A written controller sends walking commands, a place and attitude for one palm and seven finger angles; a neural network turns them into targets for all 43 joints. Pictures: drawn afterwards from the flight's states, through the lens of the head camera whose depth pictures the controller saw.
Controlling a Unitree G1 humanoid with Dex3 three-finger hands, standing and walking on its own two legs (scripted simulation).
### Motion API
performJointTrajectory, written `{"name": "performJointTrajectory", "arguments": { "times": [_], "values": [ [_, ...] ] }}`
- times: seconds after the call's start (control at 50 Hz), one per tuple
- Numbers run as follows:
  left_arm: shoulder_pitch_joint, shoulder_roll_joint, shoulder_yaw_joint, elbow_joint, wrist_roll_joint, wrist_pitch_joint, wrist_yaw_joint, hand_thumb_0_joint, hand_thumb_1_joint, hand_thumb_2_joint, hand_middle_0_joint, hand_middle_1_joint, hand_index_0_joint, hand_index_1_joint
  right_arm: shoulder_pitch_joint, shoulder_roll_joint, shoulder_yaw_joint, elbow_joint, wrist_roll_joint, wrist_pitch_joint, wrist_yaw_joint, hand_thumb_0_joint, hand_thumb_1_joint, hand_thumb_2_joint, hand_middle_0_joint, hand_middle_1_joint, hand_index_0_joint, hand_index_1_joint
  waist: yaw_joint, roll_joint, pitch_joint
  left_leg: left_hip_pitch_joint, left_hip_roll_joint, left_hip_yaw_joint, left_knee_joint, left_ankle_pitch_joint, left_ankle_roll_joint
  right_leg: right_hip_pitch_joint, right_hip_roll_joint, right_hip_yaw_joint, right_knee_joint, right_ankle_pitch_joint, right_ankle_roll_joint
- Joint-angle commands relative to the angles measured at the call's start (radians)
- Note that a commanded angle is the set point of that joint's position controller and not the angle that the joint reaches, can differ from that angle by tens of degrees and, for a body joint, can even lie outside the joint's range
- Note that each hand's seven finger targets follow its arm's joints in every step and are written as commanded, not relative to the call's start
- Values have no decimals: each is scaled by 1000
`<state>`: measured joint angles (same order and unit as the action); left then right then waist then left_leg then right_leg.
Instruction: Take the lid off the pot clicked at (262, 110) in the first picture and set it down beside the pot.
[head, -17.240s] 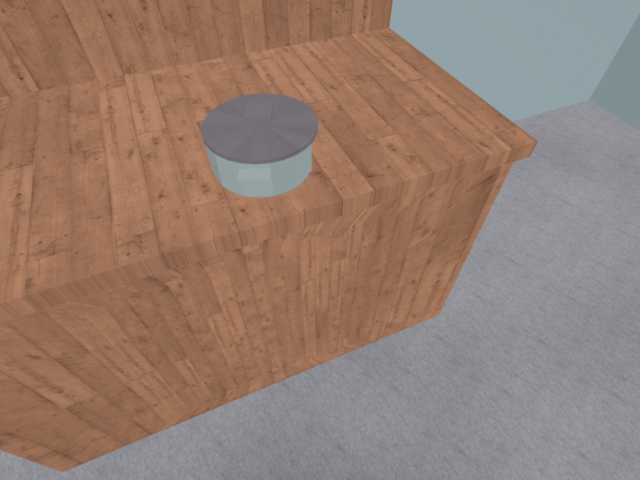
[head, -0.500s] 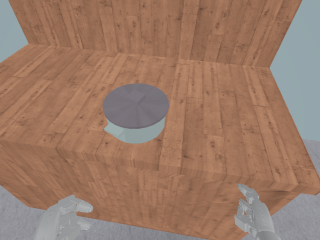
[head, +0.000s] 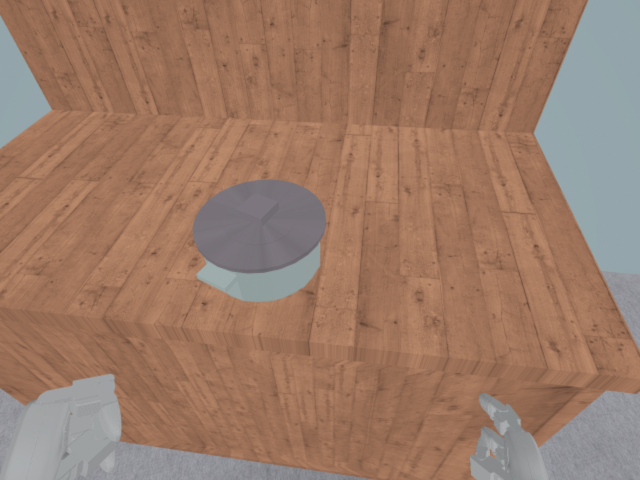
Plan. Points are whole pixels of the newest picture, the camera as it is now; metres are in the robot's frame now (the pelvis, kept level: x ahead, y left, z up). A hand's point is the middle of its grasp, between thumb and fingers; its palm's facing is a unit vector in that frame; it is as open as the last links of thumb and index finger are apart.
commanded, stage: raise the hand higher, near the body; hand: left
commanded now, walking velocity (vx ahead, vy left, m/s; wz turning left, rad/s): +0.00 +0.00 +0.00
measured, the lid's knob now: (258, 209) +0.45 +0.15 +0.11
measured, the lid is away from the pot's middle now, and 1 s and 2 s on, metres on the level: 0.00 0.00 0.00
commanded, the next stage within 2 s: reach forward and open the fingers in 0.50 s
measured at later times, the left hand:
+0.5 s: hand (100, 381) +0.16 +0.23 +0.13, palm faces +0.33 -0.83 -0.44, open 3.1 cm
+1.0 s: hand (80, 356) +0.19 +0.27 +0.13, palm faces -0.11 -0.05 -0.99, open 3.3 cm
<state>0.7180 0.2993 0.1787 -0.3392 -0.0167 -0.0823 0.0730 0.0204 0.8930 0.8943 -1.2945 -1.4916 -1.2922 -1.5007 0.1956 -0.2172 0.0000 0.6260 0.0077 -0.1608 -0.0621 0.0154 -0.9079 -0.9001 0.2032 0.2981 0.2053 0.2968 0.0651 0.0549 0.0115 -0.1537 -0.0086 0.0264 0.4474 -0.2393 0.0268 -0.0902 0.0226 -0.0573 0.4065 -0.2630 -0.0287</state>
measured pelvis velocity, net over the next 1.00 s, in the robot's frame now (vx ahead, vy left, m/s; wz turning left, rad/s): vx -0.01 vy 0.01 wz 0.00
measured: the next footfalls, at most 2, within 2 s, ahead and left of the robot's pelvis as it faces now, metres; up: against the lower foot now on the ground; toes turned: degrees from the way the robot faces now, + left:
none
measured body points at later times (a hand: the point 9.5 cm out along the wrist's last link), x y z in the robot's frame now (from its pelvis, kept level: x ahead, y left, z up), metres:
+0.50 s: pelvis +0.00 +0.00 +0.00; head -0.01 -0.02 +0.45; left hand +0.14 +0.27 +0.16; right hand +0.20 -0.21 -0.08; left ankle +0.00 +0.10 -0.74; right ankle -0.02 -0.10 -0.74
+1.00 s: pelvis -0.01 +0.01 +0.00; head -0.02 -0.05 +0.44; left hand +0.19 +0.27 +0.18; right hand +0.22 -0.21 -0.09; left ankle +0.00 +0.10 -0.74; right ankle -0.02 -0.10 -0.74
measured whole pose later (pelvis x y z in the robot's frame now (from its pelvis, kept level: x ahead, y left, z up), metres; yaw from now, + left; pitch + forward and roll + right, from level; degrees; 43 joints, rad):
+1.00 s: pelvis -0.01 +0.01 +0.00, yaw +0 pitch +0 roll +0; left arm 0.39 0.68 0.13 -0.42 0.70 0.12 -0.16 0.01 0.51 1.14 -1.19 -1.08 -1.19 -1.09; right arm 0.09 -0.30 0.02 0.55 0.05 0.11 -0.02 0.01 -0.91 -0.90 0.20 0.30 0.20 0.30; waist 0.08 0.15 -0.02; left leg -0.24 -0.02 0.03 0.47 -0.23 0.04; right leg -0.19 0.01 -0.05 0.46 -0.26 -0.02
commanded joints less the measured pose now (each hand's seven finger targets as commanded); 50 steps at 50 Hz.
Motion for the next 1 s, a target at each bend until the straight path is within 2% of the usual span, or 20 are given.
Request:
{"name": "performJointTrajectory", "arguments": {
  "times": [0.0, 0.04, 0.14, 0.16, 0.26, 0.34, 0.36, 0.5, 0.58, 0.6, 0.62, 0.64, 0.68, 0.72, 0.78, 0.82, 0.86, 0.92, 0.96, 0.98],
  "values": [
    [57, 97, 87, -181, -8, -57, 12, 0, 900, 900, -1300, -1500, -1300, -1500, -154, -71, -31, -174, 6, -53, -2, 0, -900, -900, 200, 300, 200, 300, 2, -17, -14, 80, 29, -26, -40, 232, 8, -92, -41, 18, -71, 195, 15],
    [30, 118, 114, -166, -10, -57, 10, 0, 900, 900, -1300, -1500, -1300, -1500, -164, -80, -38, -171, 10, -40, 0, 0, -900, -900, 200, 300, 200, 300, 0, -45, 27, 64, 29, -25, -38, 209, 10, -114, -36, 25, -85, 180, 14],
    [-42, 203, 172, -360, -16, -79, 26, 0, 900, 900, -1300, -1500, -1300, -1500, -151, -90, -26, -202, 7, -49, -8, 0, -900, -900, 200, 300, 200, 300, 11, 38, -70, 108, 29, -34, -27, 250, 6, -73, -38, 39, -74, 219, 12],
    [-35, 164, 137, -351, -14, -78, 23, 0, 900, 900, -1300, -1500, -1300, -1500, -148, -73, -20, -199, 4, -53, -6, 0, -900, -900, 200, 300, 200, 300, 4, 45, -65, 104, 27, -34, -29, 253, 5, -71, -41, 30, -70, 219, 11],
    [-19, 136, 136, -273, -19, -70, 15, 0, 900, 900, -1300, -1500, -1300, -1500, -157, -77, -27, -190, 8, -30, 1, 0, -900, -900, 200, 300, 200, 300, 1, -30, -16, 80, 34, -33, -39, 239, 6, -84, -38, 23, -71, 207, 11],
    [-100, 199, 183, -368, -24, -87, 24, 0, 900, 900, -1300, -1500, -1300, -1500, -161, -90, -21, -196, 9, -36, -2, 0, -900, -900, 200, 300, 200, 300, 5, 14, -44, 96, 34, -37, -34, 221, 4, -81, -38, 35, -74, 193, 12],
    [-111, 178, 163, -378, -24, -90, 25, 0, 900, 900, -1300, -1500, -1300, -1500, -156, -81, -15, -197, 6, -40, -1, 0, -900, -900, 200, 300, 200, 300, 2, 29, -56, 97, 33, -39, -38, 216, 5, -75, -41, 32, -75, 182, 10],
    [-159, 172, 180, -304, -34, -96, 23, 0, 900, 900, -1300, -1500, -1300, -1500, -163, -84, -17, -182, 10, -28, -2, 0, -900, -900, 200, 300, 200, 300, -2, -38, 3, 84, 37, -32, -55, 146, 8, -106, -42, 35, -102, 106, 14],
    [-220, 210, 207, -397, -36, -119, 32, 0, 900, 900, -1300, -1500, -1300, -1500, -157, -89, -12, -184, 6, -48, -2, 0, -900, -900, 200, 300, 200, 300, 3, 9, -69, 116, 37, -38, -45, 178, 7, -78, -46, 40, -92, 137, 10],
    [-250, 433, 146, -440, 390, -22, 64, 0, 869, 918, -1289, -1465, -1289, -1465, -178, -170, 2, -215, -21, 18, 9, 0, -900, -900, 200, 300, 200, 300, 13, 87, -77, 13, 11, -28, -14, 220, 11, -149, -24, 101, -27, 167, 6],
    [-259, 351, 148, -497, 398, 35, 85, 0, 837, 939, -1279, -1429, -1279, -1429, -182, -128, -3, -257, -18, 58, 20, 0, -900, -900, 200, 300, 200, 300, 17, 141, -99, -6, 15, -16, -14, 249, 4, -125, -39, 52, -7, 172, -6],
    [-286, 356, 149, -490, 396, 67, 96, 0, 804, 961, -1269, -1394, -1269, -1394, -210, -128, 0, -255, -7, 76, 26, 0, -900, -900, 200, 300, 200, 300, 6, 128, -61, -26, 16, -21, -7, 241, 1, -141, -33, 58, -10, 166, -12],
    [-169, 382, 155, -333, 566, 132, 81, 0, 739, 1005, -1250, -1323, -1250, -1323, -195, -128, -10, -237, -11, 134, 40, 0, -900, -900, 200, 300, 200, 300, 35, 45, -60, -50, 13, -13, -11, 202, 1, -138, -17, 75, -1, 123, -20],
    [-172, 439, 153, -331, 650, 179, 45, 0, 674, 1047, -1232, -1252, -1232, -1252, -234, -147, -6, -264, -1, 203, 46, 0, -900, -900, 200, 300, 200, 300, 39, -16, -96, -54, 4, -7, 4, 201, 6, -120, -19, 103, 2, 154, -16],
    [-268, 537, 166, -353, 733, 211, -14, 0, 577, 1110, -1206, -1145, -1206, -1145, -262, -156, -2, -290, 17, 235, 49, 0, -900, -900, 200, 300, 200, 300, 34, -3, -188, -33, 9, -24, 11, 218, 12, -79, -33, 109, 14, 186, -5],
    [-330, 558, 134, -342, 756, 220, -65, 0, 513, 1152, -1187, -1074, -1187, -1074, -264, -158, -3, -278, 29, 242, 46, 0, -900, -900, 200, 300, 200, 300, 22, 9, -221, -6, 12, -40, 4, 235, 17, -79, -40, 103, 3, 203, 8],
    [-366, 549, 98, -304, 743, 214, -124, 0, 448, 1194, -1167, -1003, -1167, -1003, -267, -151, -5, -272, 41, 228, 46, 0, -900, -900, 200, 300, 200, 300, 12, 18, -203, -13, 8, -42, 3, 235, 24, -84, -37, 78, -1, 217, 18],
    [-439, 610, 116, -207, 729, 201, -209, 0, 352, 1257, -1135, -897, -1135, -897, -254, -167, -4, -241, 46, 226, 37, 0, -900, -900, 200, 300, 200, 300, 1, -59, -131, -21, 3, -53, -19, 215, 27, -115, -39, 68, -37, 210, 32],
    [-524, 599, 82, -219, 716, 182, -254, 0, 289, 1299, -1113, -826, -1113, -826, -265, -157, -4, -251, 50, 209, 36, 0, -900, -900, 200, 300, 200, 300, -8, -30, -132, -10, -3, -49, -18, 221, 34, -102, -37, 52, -35, 222, 33],
    [-573, 661, 123, -220, 722, 171, -271, 0, 258, 1320, -1101, -790, -1101, -790, -261, -164, -3, -242, 50, 204, 32, 0, -900, -900, 200, 300, 200, 300, -2, -27, -153, 5, -2, -56, -27, 230, 32, -96, -42, 58, -41, 221, 35]
  ]
}}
